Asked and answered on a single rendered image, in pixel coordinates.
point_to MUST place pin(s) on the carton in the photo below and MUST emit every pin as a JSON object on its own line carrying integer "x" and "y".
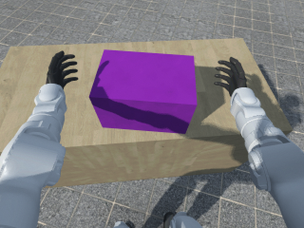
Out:
{"x": 145, "y": 91}

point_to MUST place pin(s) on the robot right forearm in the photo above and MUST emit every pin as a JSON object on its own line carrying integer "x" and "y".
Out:
{"x": 252, "y": 122}

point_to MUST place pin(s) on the pedestal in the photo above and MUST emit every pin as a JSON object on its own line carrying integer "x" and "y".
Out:
{"x": 95, "y": 154}

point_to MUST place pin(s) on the robot left forearm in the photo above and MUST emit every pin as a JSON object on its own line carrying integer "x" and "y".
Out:
{"x": 46, "y": 120}

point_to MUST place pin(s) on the robot right hand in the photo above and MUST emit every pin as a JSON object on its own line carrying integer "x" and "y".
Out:
{"x": 236, "y": 78}

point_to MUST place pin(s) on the left robot upper arm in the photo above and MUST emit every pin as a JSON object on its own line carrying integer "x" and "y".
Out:
{"x": 34, "y": 163}

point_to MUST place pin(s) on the right robot upper arm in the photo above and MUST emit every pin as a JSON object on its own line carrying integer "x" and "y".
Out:
{"x": 279, "y": 170}

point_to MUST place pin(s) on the robot left hand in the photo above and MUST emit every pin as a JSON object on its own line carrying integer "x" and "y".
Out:
{"x": 56, "y": 75}

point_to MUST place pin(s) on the robot right thigh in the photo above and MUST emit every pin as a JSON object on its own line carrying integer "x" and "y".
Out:
{"x": 184, "y": 222}

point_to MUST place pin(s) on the right robot shin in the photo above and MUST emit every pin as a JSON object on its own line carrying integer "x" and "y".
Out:
{"x": 179, "y": 214}

